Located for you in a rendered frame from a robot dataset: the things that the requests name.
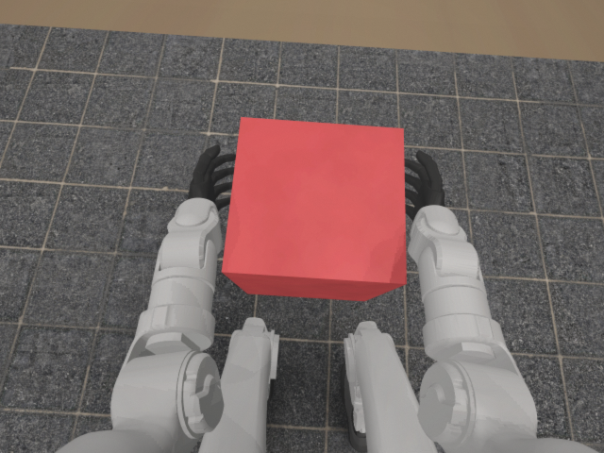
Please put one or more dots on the robot foot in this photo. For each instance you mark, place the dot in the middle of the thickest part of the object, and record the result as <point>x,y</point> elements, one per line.
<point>357,439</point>
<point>270,396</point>

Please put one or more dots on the robot right foot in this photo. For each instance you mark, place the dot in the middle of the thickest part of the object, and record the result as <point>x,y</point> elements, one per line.
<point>357,439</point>

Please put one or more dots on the right robot hand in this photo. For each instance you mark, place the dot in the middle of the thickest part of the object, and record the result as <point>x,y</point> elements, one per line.
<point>428,186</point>

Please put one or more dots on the robot left forearm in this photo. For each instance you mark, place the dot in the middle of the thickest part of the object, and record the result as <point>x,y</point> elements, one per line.
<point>178,317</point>

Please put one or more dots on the robot left foot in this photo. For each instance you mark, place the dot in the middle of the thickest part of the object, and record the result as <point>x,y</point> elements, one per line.
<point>270,396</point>

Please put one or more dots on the robot right forearm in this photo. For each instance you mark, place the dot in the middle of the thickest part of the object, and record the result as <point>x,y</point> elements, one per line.
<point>459,325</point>

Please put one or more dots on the robot right upper arm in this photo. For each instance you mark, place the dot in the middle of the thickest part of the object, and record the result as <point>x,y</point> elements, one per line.
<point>467,407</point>

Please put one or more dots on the carton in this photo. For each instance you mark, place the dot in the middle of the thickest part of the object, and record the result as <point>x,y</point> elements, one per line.
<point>317,210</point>

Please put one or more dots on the robot left upper arm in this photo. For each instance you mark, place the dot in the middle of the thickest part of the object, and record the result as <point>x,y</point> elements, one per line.
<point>161,404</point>

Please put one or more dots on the left robot hand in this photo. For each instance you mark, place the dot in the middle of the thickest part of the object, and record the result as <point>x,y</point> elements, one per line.
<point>204,179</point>

